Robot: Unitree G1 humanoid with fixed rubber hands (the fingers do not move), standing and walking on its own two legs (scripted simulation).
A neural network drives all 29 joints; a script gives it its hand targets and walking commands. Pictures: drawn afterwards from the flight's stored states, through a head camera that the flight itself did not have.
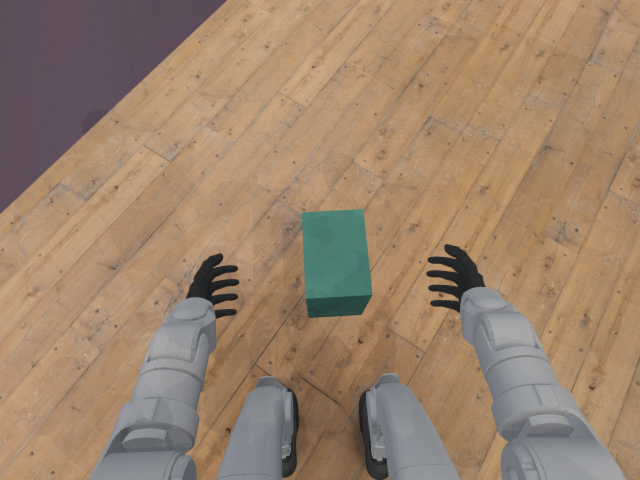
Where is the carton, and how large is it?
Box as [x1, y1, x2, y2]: [302, 209, 372, 317]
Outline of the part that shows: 362,209 302,212 305,297 309,317 361,314 372,294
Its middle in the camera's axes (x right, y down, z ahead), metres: +0.04 +0.07 +1.02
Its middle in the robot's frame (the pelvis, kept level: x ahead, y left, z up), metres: +0.53 -0.03 -0.56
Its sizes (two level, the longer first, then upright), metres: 0.214 0.151 0.253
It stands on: the floor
